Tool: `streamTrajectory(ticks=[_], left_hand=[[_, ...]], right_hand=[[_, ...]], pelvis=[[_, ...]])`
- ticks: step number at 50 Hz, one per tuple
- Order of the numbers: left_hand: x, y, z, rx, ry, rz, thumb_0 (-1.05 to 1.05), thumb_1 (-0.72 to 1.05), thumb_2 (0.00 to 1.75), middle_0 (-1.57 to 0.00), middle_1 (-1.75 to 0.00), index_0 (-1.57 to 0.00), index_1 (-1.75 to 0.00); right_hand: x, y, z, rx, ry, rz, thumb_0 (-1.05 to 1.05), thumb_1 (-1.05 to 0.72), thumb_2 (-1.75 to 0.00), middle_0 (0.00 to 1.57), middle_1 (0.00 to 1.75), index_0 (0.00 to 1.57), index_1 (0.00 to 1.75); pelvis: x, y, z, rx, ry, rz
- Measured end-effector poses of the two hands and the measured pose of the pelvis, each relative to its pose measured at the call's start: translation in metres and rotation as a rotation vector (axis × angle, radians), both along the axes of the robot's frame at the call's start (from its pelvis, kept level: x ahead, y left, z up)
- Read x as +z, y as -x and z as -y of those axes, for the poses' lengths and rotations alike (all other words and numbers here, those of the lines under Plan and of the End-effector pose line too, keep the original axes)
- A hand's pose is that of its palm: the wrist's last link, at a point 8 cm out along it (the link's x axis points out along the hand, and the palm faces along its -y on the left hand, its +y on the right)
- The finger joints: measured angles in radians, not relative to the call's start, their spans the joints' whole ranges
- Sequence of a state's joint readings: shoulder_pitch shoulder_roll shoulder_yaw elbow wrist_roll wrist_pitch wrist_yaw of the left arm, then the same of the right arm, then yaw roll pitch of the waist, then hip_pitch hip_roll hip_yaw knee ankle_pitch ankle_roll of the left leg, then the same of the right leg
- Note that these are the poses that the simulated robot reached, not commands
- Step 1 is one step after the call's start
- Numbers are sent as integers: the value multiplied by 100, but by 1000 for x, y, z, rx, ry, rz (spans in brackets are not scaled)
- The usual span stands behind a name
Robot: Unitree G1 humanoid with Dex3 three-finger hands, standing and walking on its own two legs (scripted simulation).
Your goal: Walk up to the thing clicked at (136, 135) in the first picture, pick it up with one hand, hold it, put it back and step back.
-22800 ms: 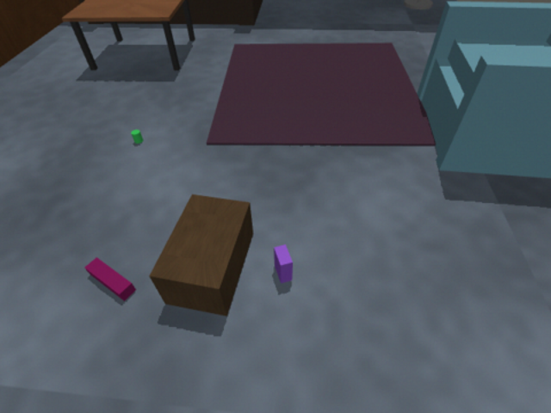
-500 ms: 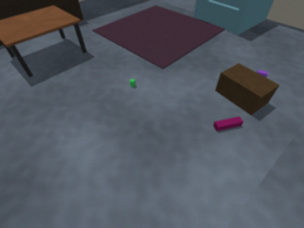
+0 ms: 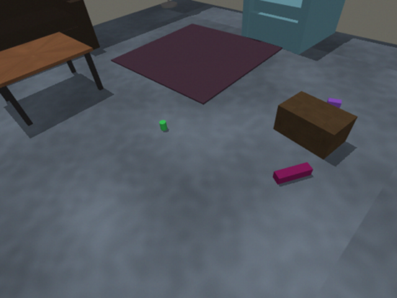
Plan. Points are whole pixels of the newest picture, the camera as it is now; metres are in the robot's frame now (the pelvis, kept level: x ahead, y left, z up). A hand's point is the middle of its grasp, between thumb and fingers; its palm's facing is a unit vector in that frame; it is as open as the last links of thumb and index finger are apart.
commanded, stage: walk up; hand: left
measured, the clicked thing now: (163, 125) +1.49 +0.37 -0.73
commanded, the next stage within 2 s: none
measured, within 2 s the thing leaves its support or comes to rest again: neither
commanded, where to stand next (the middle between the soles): +1.08 +0.06 m, yaw +0 degrees
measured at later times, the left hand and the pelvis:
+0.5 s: hand (93, 255) +0.28 +0.32 -0.15, palm faces -0.04 -0.95 -0.32, open 7.4 cm; pelvis +0.22 +0.05 +0.01, yaw +0 degrees
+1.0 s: hand (121, 172) +0.53 +0.29 -0.11, palm faces -0.01 -0.93 -0.38, open 7.4 cm; pelvis +0.46 +0.02 +0.01, yaw +0 degrees
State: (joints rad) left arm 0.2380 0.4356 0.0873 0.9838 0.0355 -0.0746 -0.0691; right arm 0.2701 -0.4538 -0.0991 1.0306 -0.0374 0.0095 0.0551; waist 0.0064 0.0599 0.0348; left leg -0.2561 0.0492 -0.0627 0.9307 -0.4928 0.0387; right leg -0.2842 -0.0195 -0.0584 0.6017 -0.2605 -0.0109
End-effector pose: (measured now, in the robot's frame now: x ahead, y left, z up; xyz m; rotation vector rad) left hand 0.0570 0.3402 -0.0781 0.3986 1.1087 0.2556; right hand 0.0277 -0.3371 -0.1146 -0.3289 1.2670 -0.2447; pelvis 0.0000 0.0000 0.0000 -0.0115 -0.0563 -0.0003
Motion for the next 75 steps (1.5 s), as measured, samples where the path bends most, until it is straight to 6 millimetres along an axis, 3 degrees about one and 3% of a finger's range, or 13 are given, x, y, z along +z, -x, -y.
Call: streamTrajectory(ticks=[7,11,15,20,27,35,41,46,50,56,61,68,75], left_hand=[[3,-9,15,59,41,-67,0,90,89,-21,-30,-20,-30],[-7,-34,12,73,67,-80,0,90,89,-21,-30,-20,-30],[-24,-73,-1,79,94,-80,0,90,89,-21,-30,-20,-30],[-49,-136,-20,52,112,-113,0,90,89,-21,-30,-20,-30],[-29,-246,-24,-43,128,-48,0,90,89,-21,-30,-20,-30],[-7,-359,-18,-108,93,-8,0,90,89,-21,-30,-20,-30],[-8,-434,-2,-88,35,80,0,90,89,-21,-30,-20,-30],[3,-453,10,-45,52,78,0,90,89,-21,-30,-20,-30],[3,-460,6,-24,62,17,0,90,89,-21,-30,-20,-30],[-14,-481,-21,22,83,-45,0,90,89,-21,-30,-20,-30],[-42,-517,-52,40,95,-109,0,90,89,-21,-30,-20,-30],[-35,-599,-61,-12,124,-98,0,90,89,-21,-30,-20,-30],[-21,-677,-59,-56,124,-79,0,90,89,-20,-30,-20,-30]], right_hand=[[19,-79,-6,62,-35,78,1,-90,-90,20,30,20,30],[27,-124,-17,103,-36,77,0,-90,-90,20,30,20,30],[29,-177,-32,139,-15,72,0,-90,-90,20,30,20,30],[30,-246,-56,145,27,160,0,-90,-90,20,30,21,30],[47,-284,-73,84,16,185,0,-90,-90,21,30,21,30],[31,-321,-57,37,-9,109,0,-90,-90,21,30,21,30],[-4,-377,-33,27,-26,53,0,-90,-90,21,30,21,30],[1,-449,-37,71,-50,84,1,-90,-90,20,30,20,30],[14,-503,-45,108,-58,127,0,-90,-90,20,30,20,30],[27,-576,-61,161,-22,122,0,-90,-90,20,30,20,30],[32,-634,-82,167,37,177,0,-90,-90,20,30,21,30],[53,-665,-104,110,43,186,0,-90,-90,20,30,21,30],[50,-683,-104,63,26,125,0,-90,-90,21,30,21,30]], pelvis=[[16,-50,1,11,19,-4],[15,-84,-3,23,29,-13],[7,-126,-16,39,46,-19],[-7,-178,-40,27,11,-16],[12,-242,-49,-3,-10,-19],[12,-323,-41,-16,-27,-21],[-9,-390,-18,-1,-10,-10],[3,-430,-18,-1,-8,-5],[11,-463,-23,1,4,-18],[7,-519,-41,16,29,-30],[-7,-569,-68,15,9,-21],[11,-622,-81,2,1,-16],[18,-676,-83,-10,-14,-15]])
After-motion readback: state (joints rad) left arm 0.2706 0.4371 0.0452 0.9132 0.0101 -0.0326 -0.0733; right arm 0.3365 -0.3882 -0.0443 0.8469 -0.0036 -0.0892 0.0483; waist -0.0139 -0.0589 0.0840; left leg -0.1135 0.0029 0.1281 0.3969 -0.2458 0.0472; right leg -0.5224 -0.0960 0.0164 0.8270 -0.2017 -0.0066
